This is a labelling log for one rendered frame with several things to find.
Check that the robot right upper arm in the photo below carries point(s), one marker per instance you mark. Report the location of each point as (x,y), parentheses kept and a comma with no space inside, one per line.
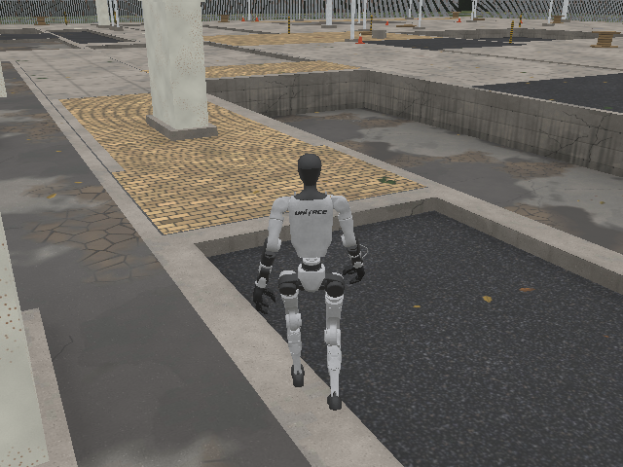
(340,204)

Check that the robot right thigh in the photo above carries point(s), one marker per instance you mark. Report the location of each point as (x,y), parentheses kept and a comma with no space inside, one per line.
(334,295)

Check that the left robot foot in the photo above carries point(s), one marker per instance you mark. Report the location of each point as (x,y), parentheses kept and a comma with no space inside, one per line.
(298,380)

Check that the right robot forearm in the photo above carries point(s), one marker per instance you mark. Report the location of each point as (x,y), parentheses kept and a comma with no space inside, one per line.
(355,254)

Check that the left robot hand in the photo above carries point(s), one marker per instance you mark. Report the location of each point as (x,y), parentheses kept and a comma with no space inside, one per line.
(258,300)

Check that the left robot forearm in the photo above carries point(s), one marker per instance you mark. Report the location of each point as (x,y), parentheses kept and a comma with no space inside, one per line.
(265,268)

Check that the robot left upper arm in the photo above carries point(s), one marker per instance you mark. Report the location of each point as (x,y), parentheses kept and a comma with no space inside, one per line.
(280,206)

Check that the right robot hand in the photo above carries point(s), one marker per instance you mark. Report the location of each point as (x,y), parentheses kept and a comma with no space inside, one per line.
(351,269)

